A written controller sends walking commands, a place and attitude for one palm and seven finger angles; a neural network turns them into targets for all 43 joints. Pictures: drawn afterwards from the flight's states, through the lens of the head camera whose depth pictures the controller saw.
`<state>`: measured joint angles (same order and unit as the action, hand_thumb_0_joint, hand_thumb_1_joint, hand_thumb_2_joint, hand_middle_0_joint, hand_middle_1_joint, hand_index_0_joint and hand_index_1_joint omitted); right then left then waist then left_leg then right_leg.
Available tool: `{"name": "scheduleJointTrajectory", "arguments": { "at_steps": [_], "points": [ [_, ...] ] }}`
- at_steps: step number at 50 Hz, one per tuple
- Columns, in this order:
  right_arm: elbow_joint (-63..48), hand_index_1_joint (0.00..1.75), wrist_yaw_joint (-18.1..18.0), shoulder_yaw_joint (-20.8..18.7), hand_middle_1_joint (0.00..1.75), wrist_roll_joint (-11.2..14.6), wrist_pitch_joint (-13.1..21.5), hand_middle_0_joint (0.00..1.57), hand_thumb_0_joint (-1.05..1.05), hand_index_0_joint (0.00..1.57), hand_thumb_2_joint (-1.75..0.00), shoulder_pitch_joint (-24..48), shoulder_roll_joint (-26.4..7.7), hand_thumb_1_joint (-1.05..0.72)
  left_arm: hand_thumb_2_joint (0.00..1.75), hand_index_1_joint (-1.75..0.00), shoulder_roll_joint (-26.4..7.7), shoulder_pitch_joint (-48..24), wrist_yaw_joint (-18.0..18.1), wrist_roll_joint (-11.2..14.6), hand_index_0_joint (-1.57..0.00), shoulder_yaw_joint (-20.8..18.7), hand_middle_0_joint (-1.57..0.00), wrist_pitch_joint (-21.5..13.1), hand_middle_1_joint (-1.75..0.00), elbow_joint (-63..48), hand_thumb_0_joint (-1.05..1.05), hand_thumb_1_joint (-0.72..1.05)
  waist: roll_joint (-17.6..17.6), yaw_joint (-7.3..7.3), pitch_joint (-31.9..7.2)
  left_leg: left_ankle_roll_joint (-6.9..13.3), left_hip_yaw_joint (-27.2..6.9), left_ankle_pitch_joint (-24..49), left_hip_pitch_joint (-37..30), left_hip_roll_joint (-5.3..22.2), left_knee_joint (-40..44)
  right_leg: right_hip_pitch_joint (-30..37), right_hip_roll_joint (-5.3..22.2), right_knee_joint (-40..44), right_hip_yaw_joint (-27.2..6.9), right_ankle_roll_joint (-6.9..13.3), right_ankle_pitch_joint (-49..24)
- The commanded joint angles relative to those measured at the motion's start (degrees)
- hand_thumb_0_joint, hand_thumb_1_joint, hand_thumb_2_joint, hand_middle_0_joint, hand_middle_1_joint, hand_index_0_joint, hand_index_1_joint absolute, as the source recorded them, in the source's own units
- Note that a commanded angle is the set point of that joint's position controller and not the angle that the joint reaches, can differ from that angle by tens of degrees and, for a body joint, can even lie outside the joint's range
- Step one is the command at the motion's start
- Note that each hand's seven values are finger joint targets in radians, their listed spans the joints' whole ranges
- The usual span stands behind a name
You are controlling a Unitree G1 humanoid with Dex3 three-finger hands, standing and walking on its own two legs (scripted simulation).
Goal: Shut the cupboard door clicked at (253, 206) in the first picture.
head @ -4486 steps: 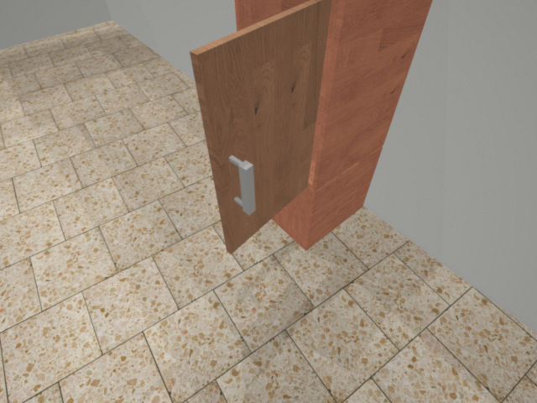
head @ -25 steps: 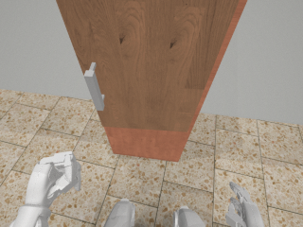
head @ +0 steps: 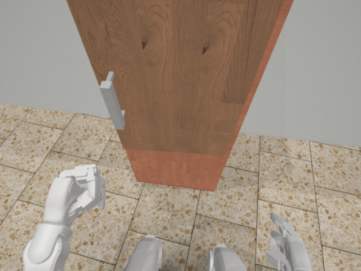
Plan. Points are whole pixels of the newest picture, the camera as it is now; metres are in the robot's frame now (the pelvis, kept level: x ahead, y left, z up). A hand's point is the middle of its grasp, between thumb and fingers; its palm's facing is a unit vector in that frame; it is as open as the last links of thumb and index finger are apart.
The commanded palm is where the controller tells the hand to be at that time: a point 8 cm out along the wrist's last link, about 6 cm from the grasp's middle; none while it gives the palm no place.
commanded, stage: bring the fist close to the handle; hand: left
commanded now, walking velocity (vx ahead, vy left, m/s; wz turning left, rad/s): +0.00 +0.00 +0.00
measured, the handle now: (115, 102) +0.50 +0.20 +0.05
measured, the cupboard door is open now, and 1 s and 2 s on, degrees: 4 4 0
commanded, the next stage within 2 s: push the door shut along its arc in 1.14 s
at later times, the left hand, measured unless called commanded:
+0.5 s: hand (113, 156) +0.34 +0.17 +0.06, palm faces -0.03 -1.00 -0.03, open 3.1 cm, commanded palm +0.33 +0.22 +0.06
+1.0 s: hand (119, 136) +0.39 +0.17 +0.05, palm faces +0.00 -1.00 -0.03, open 3.1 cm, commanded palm +0.36 +0.22 +0.06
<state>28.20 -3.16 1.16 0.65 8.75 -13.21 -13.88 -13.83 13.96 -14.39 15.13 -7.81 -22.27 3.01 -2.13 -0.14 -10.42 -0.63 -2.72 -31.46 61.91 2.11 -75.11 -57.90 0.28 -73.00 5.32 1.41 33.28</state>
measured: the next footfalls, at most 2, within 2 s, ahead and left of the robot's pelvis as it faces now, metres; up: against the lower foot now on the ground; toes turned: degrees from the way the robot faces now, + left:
none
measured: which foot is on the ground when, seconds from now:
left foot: down 0.00-1.00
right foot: down 0.00-1.00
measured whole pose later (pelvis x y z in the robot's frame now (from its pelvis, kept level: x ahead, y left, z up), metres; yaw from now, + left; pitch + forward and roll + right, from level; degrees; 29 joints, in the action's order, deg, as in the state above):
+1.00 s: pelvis +0.01 +0.00 +0.02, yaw -1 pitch +20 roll -1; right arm 34.2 -1.2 -0.1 0.4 2.0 -16.7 -14.2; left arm -14.7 -18.4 -10.9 10.9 -13.8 -26.4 37.4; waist -1.2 3.3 -9.5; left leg -0.3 0.2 -29.0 59.8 2.4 -68.8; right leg -57.7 0.0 -68.3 2.4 0.9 30.6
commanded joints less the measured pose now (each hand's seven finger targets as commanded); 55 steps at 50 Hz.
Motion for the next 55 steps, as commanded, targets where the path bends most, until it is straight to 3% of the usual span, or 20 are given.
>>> {"name": "scheduleJointTrajectory", "arguments": {
  "at_steps": [1, 5, 11, 15, 22, 24, 26, 29, 32, 37, 40, 43, 44, 46, 50, 52, 55],
  "points": [
    [-8.10, 0.30, -0.21, -3.51, 0.30, 0.18, 2.42, 0.20, 0.00, 0.20, -0.90, 0.21, -7.70, -0.90, 0.90, -1.50, -6.33, -8.13, 0.98, 0.29, -1.30, -3.50, -1.30, -2.38, -1.50, -10.66, 0.00, 0.90, -1.41, 0.77, -14.96, 2.01, 0.34, 11.95, -12.96, -2.30, 12.12, 9.43, -1.51, 12.28, -3.36, 0.22, -11.66],
    [-7.67, 0.30, 0.16, -3.53, 0.30, 0.08, 1.60, 0.20, 0.00, 0.20, -0.90, 0.13, -7.67, -0.90, 0.90, -1.50, -7.27, -10.33, 2.50, -0.21, -1.30, -5.02, -1.30, -2.11, -1.50, -8.13, 0.00, 0.90, 0.00, 0.39, -15.79, 1.99, 0.81, 13.17, -12.72, -2.35, 12.56, 11.67, -1.31, 12.66, -3.67, 0.06, -13.48],
    [-6.10, 0.30, 0.43, -3.47, 0.30, 0.02, 0.47, 0.20, 0.00, 0.20, -0.90, -0.22, -7.88, -0.90, 0.90, -1.50, -6.62, -19.25, 3.26, -1.33, -1.30, -4.12, -1.30, -3.34, -1.50, -1.36, 0.00, 0.90, 0.85, 2.00, -12.83, 1.99, 0.96, 10.71, -11.83, -2.25, 13.09, 10.17, -1.20, 13.99, -4.06, -0.04, -11.06],
    [-4.92, 0.30, 0.41, -3.77, 0.30, -0.05, 0.34, 0.20, 0.00, 0.20, -0.90, -0.63, -8.13, -0.90, 0.90, -1.50, -6.89, -24.06, 2.82, -1.35, -1.30, -4.23, -1.30, -4.65, -1.50, 0.05, 0.00, 0.90, -0.75, 1.67, -16.87, 1.88, 0.79, 13.72, -14.82, -2.13, 13.44, 11.07, -1.19, 12.96, -3.71, 0.23, -14.67],
    [-3.38, 0.30, 0.73, -3.89, 0.30, 0.01, -0.85, 0.20, 0.00, 0.20, -0.90, -1.48, -8.26, -0.90, 0.90, -1.50, -6.68, -31.25, 3.29, -2.13, -1.30, -4.09, -1.30, -4.71, -1.50, 6.91, 0.00, 0.90, 0.18, 2.20, -16.50, 1.83, 1.10, 14.58, -15.01, -2.08, 13.91, 11.46, -1.05, 13.40, -3.84, 0.02, -16.58],
    [-3.15, 0.30, 0.56, -3.97, 0.30, -0.02, -1.24, 0.20, 0.00, 0.20, -0.90, -1.86, -8.50, -0.90, 0.90, -1.50, -8.22, -33.98, 3.87, -2.62, -1.30, -5.30, -1.30, -5.04, -1.50, 8.45, 0.00, 0.90, 0.36, 2.37, -17.16, 1.96, 1.10, 14.72, -14.93, -2.09, 13.66, 11.31, -1.20, 13.28, -4.01, 0.04, -16.54],
    [-2.55, 0.30, 0.73, -3.88, 0.30, 0.02, -1.54, 0.20, 0.00, 0.20, -0.90, -1.79, -8.32, -0.90, 0.90, -1.50, -6.87, -38.03, 4.15, -3.08, -1.30, -3.93, -1.30, -5.32, -1.50, 10.46, 0.00, 0.90, -0.14, 2.99, -16.77, 1.81, 1.13, 13.96, -15.56, -1.96, 13.90, 10.28, -1.03, 13.53, -3.98, -0.03, -16.03],
    [-1.75, 0.30, 0.55, -4.02, 0.30, -0.15, -1.79, 0.20, 0.00, 0.20, -0.90, -2.54, -8.62, -0.90, 0.90, -1.50, -9.26, -42.53, 4.68, -3.24, -1.30, -6.23, -1.30, -6.22, -1.50, 12.93, 0.00, 0.90, 0.27, 3.04, -18.05, 1.89, 1.01, 14.31, -15.35, -2.01, 13.59, 10.84, -1.17, 13.49, -4.25, 0.01, -16.33],
    [-1.33, 0.30, 0.79, -3.96, 0.30, -0.09, -2.28, 0.20, 0.00, 0.20, -0.90, -2.50, -8.41, -0.90, 0.90, -1.50, -8.78, -44.85, 4.24, -3.56, -1.30, -6.08, -1.30, -6.61, -1.50, 16.85, 0.00, 0.90, -0.27, 2.91, -18.96, 1.72, 1.46, 13.82, -15.26, -1.98, 13.79, 11.10, -1.02, 13.61, -4.64, -0.13, -16.40],
    [-0.02, 0.30, 0.94, -4.05, 0.30, -0.13, -3.07, 0.20, 0.00, 0.20, -0.90, -4.10, -8.68, -0.90, 0.90, -1.50, -9.40, -51.25, 4.18, -4.15, -1.30, -6.37, -1.30, -6.69, -1.50, 22.45, 0.00, 0.90, 0.48, 4.03, -19.32, 1.75, 1.28, 15.14, -15.42, -1.82, 13.52, 10.59, -1.04, 13.42, -4.50, -0.20, -18.29],
    [-0.52, 0.30, 1.35, -4.20, 0.30, -0.15, -3.61, 0.20, 0.00, 0.20, -0.90, -4.45, -8.74, -0.90, 0.90, -1.50, -10.87, -47.50, 3.84, -3.73, -1.30, -8.55, -1.30, -6.81, -1.50, 23.59, 0.00, 0.90, -0.09, 2.30, -21.33, 1.66, 1.80, 16.83, -15.23, -2.00, 13.84, 13.24, -0.97, 13.28, -4.71, -0.06, -20.36],
    [-0.98, 0.30, 1.75, -4.29, 0.30, 0.02, -4.35, 0.20, 0.00, 0.20, -0.90, -4.59, -8.44, -0.90, 0.90, -1.50, -10.28, -46.05, 3.25, -3.29, -1.30, -8.51, -1.30, -7.19, -1.50, 23.31, 0.00, 0.90, 1.19, 2.35, -20.57, 1.81, 2.34, 17.09, -14.34, -2.12, 14.21, 14.87, -1.02, 13.86, -5.04, -0.29, -21.60],
    [-1.37, 0.30, 1.64, -4.39, 0.30, -0.01, -4.39, 0.20, 0.00, 0.20, -0.90, -4.95, -8.66, -0.90, 0.90, -1.50, -11.85, -45.37, 3.32, -3.11, -1.30, -10.05, -1.30, -7.53, -1.50, 22.96, 0.00, 0.90, 2.63, 2.13, -21.12, 2.03, 2.32, 17.34, -13.59, -2.16, 13.95, 15.90, -1.19, 13.74, -5.24, -0.27, -21.75],
    [-0.77, 0.30, 1.62, -4.33, 0.30, 0.01, -4.64, 0.20, 0.00, 0.20, -0.90, -4.69, -8.39, -0.90, 0.90, -1.50, -10.36, -48.11, 3.25, -3.34, -1.30, -8.44, -1.30, -8.10, -1.50, 22.93, 0.00, 0.90, 1.29, 3.11, -19.48, 1.99, 2.49, 15.75, -13.64, -2.09, 14.08, 14.21, -1.00, 14.18, -5.39, -0.48, -20.46],
    [-0.39, 0.30, 1.41, -4.60, 0.30, -0.10, -4.60, 0.20, 0.00, 0.20, -0.90, -4.78, -8.64, -0.90, 0.90, -1.50, -11.16, -48.54, 3.17, -3.23, -1.30, -8.88, -1.30, -9.65, -1.50, 21.29, 0.00, 0.90, 0.73, 3.06, -20.81, 1.96, 2.22, 16.73, -15.19, -1.96, 14.01, 13.91, -1.07, 13.87, -5.28, -0.32, -21.06],
    [0.18, 0.30, 1.32, -4.50, 0.30, -0.09, -4.71, 0.20, 0.00, 0.20, -0.90, -4.86, -8.64, -0.90, 0.90, -1.50, -10.38, -49.66, 2.80, -3.35, -1.30, -7.98, -1.30, -9.74, -1.50, 23.18, 0.00, 0.90, 1.44, 3.84, -18.63, 1.94, 2.05, 14.96, -14.41, -1.94, 14.18, 12.57, -1.06, 14.29, -5.08, -0.41, -19.14],
    [0.51, 0.30, 1.10, -4.64, 0.30, -0.15, -4.53, 0.20, 0.00, 0.20, -0.90, -4.50, -8.88, -0.90, 0.90, -1.50, -11.40, -50.64, 2.53, -3.26, -1.30, -8.66, -1.30, -10.36, -1.50, 22.20, 0.00, 0.90, -1.29, 3.42, -20.68, 1.81, 1.76, 15.15, -16.55, -1.87, 14.10, 11.42, -1.13, 13.89, -5.03, -0.16, -18.49]
  ]
}}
